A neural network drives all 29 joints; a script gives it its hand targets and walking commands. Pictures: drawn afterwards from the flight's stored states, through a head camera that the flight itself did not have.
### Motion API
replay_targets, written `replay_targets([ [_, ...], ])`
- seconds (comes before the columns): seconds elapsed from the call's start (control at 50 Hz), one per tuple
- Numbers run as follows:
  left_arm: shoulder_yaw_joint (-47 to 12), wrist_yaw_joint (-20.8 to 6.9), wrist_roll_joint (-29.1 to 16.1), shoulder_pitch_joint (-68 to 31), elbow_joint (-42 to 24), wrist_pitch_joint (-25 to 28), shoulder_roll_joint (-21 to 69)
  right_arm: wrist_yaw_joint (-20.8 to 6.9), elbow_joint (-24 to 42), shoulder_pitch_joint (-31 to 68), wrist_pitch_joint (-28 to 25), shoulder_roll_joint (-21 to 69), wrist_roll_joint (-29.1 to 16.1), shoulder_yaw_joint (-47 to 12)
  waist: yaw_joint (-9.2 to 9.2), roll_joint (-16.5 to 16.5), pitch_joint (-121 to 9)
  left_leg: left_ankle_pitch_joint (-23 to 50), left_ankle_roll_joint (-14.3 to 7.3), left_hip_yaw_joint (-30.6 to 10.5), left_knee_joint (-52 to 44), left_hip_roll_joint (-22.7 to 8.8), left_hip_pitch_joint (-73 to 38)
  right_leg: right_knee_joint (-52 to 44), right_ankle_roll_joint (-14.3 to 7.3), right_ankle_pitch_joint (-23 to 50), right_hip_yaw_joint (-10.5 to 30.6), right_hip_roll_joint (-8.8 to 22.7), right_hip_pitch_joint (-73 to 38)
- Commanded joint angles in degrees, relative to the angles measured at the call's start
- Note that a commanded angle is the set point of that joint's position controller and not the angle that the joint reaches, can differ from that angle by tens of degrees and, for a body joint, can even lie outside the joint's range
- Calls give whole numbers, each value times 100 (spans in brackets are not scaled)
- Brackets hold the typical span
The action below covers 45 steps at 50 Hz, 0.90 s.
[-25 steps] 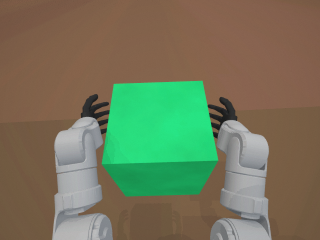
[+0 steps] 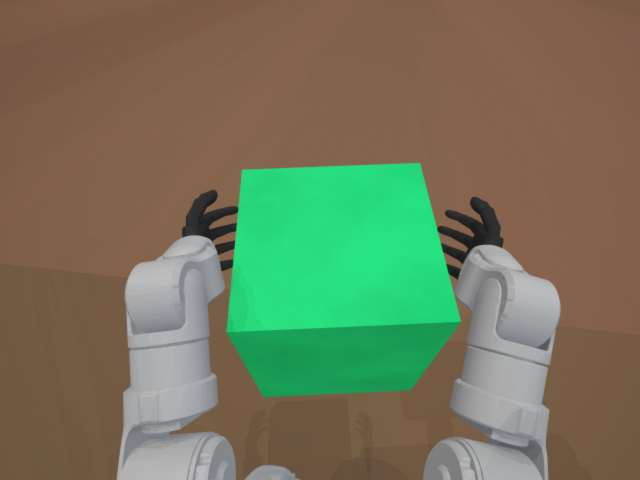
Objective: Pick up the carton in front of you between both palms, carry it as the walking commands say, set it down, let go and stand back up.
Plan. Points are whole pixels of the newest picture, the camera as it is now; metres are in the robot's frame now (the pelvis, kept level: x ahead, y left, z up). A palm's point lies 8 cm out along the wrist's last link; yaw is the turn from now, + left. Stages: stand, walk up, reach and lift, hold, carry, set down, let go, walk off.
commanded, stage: carry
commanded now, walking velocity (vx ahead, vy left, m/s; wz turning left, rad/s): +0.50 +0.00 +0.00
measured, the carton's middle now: (334, 290) +0.36 +0.04 +0.06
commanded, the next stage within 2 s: none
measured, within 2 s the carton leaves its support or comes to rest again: neither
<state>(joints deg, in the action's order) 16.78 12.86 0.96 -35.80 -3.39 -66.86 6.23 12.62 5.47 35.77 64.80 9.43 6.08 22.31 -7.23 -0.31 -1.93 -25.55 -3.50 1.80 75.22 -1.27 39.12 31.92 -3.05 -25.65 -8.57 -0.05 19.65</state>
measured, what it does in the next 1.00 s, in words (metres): climbs: left foot 0.04 m higher, then right foot 0.04 m higher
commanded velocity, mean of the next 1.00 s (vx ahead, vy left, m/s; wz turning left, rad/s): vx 0.50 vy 0.00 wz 0.00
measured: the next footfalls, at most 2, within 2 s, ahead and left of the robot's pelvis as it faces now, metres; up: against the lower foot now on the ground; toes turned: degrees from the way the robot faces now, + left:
left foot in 0.16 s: +0.31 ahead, +0.13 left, +0.04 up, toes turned +7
right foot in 0.54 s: +0.54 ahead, -0.09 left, +0.08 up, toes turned -9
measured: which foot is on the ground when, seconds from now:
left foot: up 0.00-0.14, down 0.16-0.54, up 0.56-0.90, down 0.92-1.00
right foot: down 0.00-0.20, up 0.22-0.52, down 0.54-0.92, up 0.94-1.00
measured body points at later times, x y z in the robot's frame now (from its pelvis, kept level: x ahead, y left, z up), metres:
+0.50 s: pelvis +0.33 +0.02 +0.05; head +0.36 +0.02 +0.50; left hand +0.71 +0.17 +0.19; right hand +0.69 -0.15 +0.20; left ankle +0.26 +0.12 -0.69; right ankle +0.46 -0.09 -0.64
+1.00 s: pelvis +0.67 +0.04 +0.09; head +0.68 +0.03 +0.54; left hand +1.04 +0.18 +0.23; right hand +1.02 -0.13 +0.23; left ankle +0.76 +0.13 -0.61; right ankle +0.52 -0.07 -0.56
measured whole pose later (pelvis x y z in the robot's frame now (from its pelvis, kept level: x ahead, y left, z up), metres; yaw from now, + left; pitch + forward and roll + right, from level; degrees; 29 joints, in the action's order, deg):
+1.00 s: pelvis +0.67 +0.04 +0.09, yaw -1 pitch +3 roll +2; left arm 19.7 11.0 3.9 -35.6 -1.3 -65.3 3.8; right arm 12.9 2.1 36.8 66.3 9.7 3.7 17.1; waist 4.6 0.8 -3.1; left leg -23.7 -4.6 9.7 43.0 -0.2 32.3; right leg 62.8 0.1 -30.6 -0.3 2.7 19.1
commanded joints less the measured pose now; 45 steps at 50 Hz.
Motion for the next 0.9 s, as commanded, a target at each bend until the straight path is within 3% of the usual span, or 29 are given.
replay_targets([
  [0.0,-3742,-407,-1831,-4482,-857,329,4547,45,92,3355,-69,3728,-853,-3224,331,538,-2187,247,31,-79,-612,-320,1133,-1300,-1036,1026,2197,1605,-2495],
  [0.04,-3586,-347,-1672,-4017,-628,275,4299,71,92,3191,-26,3554,-889,-3314,337,561,-2058,402,79,94,-1791,-350,657,-1421,-933,1305,1588,1453,-2212],
  [0.08,-3397,-297,-1444,-3647,-381,197,4108,53,8,3080,51,3490,-934,-3375,402,745,-1885,387,60,661,-2905,-68,-242,-1481,-743,1731,1023,1266,-1767],
  [0.12,-3193,-273,-1199,-3407,-163,132,4001,6,-104,3076,116,3556,-1042,-3441,762,1006,-2048,470,-43,1301,-3411,440,-1603,-839,-535,3107,629,1251,-1434],
  [0.14,-3098,-261,-1087,-3303,-105,96,3947,-6,-207,3019,129,3588,-1095,-3448,1111,850,-2349,686,-139,1547,-3913,729,-2728,87,-313,4073,126,1066,-1170],
  [0.16,-2979,-243,-928,-3267,-37,65,3864,-3,-332,2918,123,3601,-1134,-3422,1450,326,-2931,536,-314,907,-3946,482,-4417,1426,-63,3984,-84,832,-346],
  [0.18,-2776,-240,-808,-3126,-82,36,3821,18,-276,3016,97,3556,-1123,-3463,1470,-1372,-3445,-995,-1147,-2640,-4974,-1271,-5364,3451,363,2377,7,182,1098],
  [0.2,-2731,-225,-734,-3365,-86,37,3786,7,-307,3088,89,3776,-1167,-3548,1477,-1814,-3136,204,-1551,-4429,-5873,-1698,-5605,4580,379,-394,583,-501,2331],
  [0.22,-2659,-208,-702,-3447,-30,70,3974,-24,-6,3354,87,3938,-1316,-3712,1314,-931,-2803,1214,-1603,-3959,-5407,-1810,-5420,5368,225,-383,1031,-200,2800],
  [0.24,-2500,-211,-631,-3375,-21,105,4034,-62,217,3609,51,4259,-1538,-4003,1344,-132,-2641,2097,-1528,-3385,-4978,-1751,-5079,5535,164,-268,1090,11,2963],
  [0.26,-2437,-215,-559,-3379,-17,173,4120,-132,386,3930,-12,4451,-1777,-4185,1288,147,-2549,2293,-1290,-2932,-4937,-1655,-4856,5321,69,-215,1108,144,3054],
  [0.3,-2435,-218,-434,-3314,-65,291,4173,-272,708,4348,-149,4702,-2177,-4491,1061,-220,-2594,1383,-911,-2178,-5167,-1481,-4604,4565,-53,12,1080,300,2814],
  [0.38,-2728,-166,-447,-3354,-376,420,4042,-321,685,4051,-249,4497,-2284,-4491,1108,-608,-2320,1335,-955,-1344,-5568,-1438,-4421,3168,2,177,729,438,2754],
  [0.42,-2838,-140,-538,-3325,-517,397,3853,-247,546,3660,-200,4213,-2126,-4326,1073,-712,-2199,1433,-827,-717,-5740,-1287,-3940,1955,37,361,476,392,1991],
  [0.46,-2898,-130,-621,-3284,-563,312,3677,-158,338,3254,-100,3931,-1876,-4110,847,-974,-2122,1845,-654,-232,-5677,-1153,-3543,1198,44,410,-232,43,1008],
  [0.48,-2913,-132,-674,-3221,-516,261,3624,-111,228,3067,-41,3798,-1734,-3986,666,-991,-2193,2554,-558,-52,-5253,-1140,-3376,981,16,477,-537,-228,356],
  [0.5,-2928,-136,-725,-3184,-423,220,3615,-65,129,2871,20,3653,-1584,-3851,387,-733,-2353,3427,-353,394,-4386,-1000,-3105,454,-48,802,-826,-507,-625],
  [0.52,-2910,-128,-780,-3112,-247,182,3559,-18,33,2706,74,3496,-1403,-3698,185,-293,-2761,3929,-70,778,-3145,-726,-2483,379,-241,684,-469,-485,-2088],
  [0.54,-2904,-111,-817,-3038,-180,151,3465,24,19,2682,129,3339,-1257,-3514,65,784,-3204,2531,283,681,-1404,-336,-1093,-443,-809,-1133,2417,1064,-3207],
  [0.56,-2998,-103,-891,-3212,-177,139,3546,61,32,2796,174,3287,-1122,-3314,116,1846,-2986,-451,352,307,-463,526,406,-1540,-1475,-519,4978,1880,-3629],
  [0.58,-3102,-140,-1027,-3475,-349,101,3670,87,-74,3004,193,3391,-1058,-3259,135,1079,-2637,-594,173,-294,571,289,915,-1311,-1628,581,4941,2056,-3445],
  [0.6,-3296,-179,-1193,-3749,-537,101,3904,77,-168,2895,195,3466,-1001,-3103,107,311,-2533,-432,76,-379,989,120,1050,-860,-1569,1577,4291,1985,-3159],
  [0.62,-3457,-215,-1326,-3975,-688,130,4141,48,-186,2882,163,3599,-973,-3003,154,-127,-2506,-387,16,-405,992,-15,1134,-653,-1433,2071,3716,1889,-2936],
  [0.64,-3518,-264,-1401,-4151,-726,157,4389,13,-127,3076,113,3720,-919,-2969,235,-209,-2448,-195,-35,-451,679,-144,1085,-718,-1213,1843,3301,1748,-2716],
  [0.7,-3778,-398,-1785,-4665,-969,292,4682,-5,7,3332,-3,3827,-842,-3091,360,384,-2311,87,-51,-223,125,-237,1053,-1088,-1014,904,2614,1674,-2457],
  [0.76,-3625,-353,-1705,-4218,-743,278,4408,59,89,3269,-9,3625,-875,-3245,327,534,-2105,378,54,-57,-955,-395,1123,-1351,-993,1030,1949,1586,-2435],
  [0.8,-3454,-298,-1499,-3779,-486,210,4200,59,19,3115,55,3523,-906,-3322,349,594,-1925,478,78,252,-2271,-326,399,-1497,-859,1339,1319,1384,-1987],
  [0.84,-3260,-262,-1262,-3509,-240,137,4064,25,-106,3065,132,3526,-961,-3374,454,868,-1775,424,32,969,-3144,69,-530,-1518,-660,1886,880,1270,-1636],
  [0.88,-3062,-246,-1045,-3341,-85,86,3986,-19,-229,3102,163,3659,-1087,-3442,933,972,-2089,759,-76,1499,-3780,586,-2109,-407,-373,3602,287,1163,-1354],
])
